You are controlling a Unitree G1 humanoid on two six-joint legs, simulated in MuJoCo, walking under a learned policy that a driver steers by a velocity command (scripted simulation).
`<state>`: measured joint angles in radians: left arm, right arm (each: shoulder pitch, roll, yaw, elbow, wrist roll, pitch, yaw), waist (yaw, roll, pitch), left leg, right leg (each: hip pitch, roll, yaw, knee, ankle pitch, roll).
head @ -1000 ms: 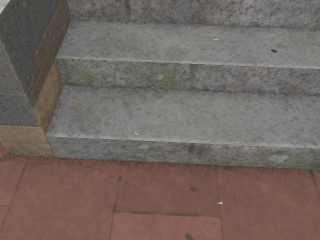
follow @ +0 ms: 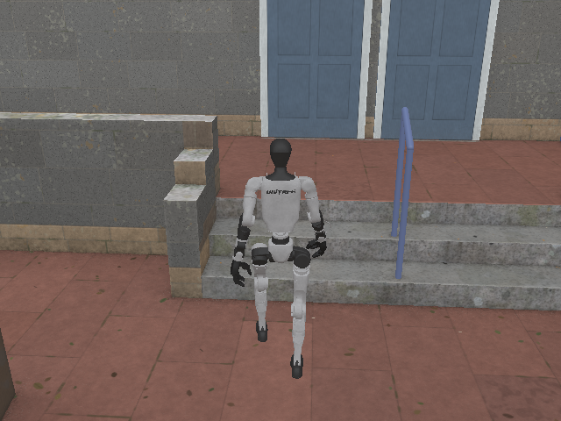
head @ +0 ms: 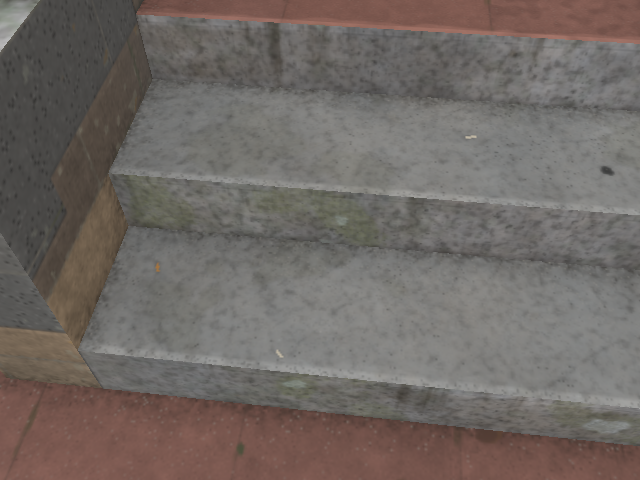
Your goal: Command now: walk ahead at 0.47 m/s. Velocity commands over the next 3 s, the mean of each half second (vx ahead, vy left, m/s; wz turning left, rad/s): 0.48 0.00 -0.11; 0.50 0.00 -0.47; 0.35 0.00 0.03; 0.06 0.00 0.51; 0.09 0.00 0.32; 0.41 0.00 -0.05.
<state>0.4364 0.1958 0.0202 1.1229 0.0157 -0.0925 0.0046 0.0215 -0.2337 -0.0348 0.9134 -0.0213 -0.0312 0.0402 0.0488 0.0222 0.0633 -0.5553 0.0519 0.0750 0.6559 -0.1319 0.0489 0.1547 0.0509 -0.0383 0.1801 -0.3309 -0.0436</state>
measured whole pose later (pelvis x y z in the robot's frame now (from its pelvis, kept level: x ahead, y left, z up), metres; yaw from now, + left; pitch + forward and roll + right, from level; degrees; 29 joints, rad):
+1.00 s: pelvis +0.48 -0.02 +0.01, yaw -21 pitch +4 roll +1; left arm 0.47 0.19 0.00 1.06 0.01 -0.07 0.02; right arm 0.00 -0.09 0.06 0.60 -0.06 0.00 -0.03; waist 0.04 0.01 0.01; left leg -1.30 0.06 0.06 2.06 -0.50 0.05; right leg -0.16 0.10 0.12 0.39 -0.30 -0.10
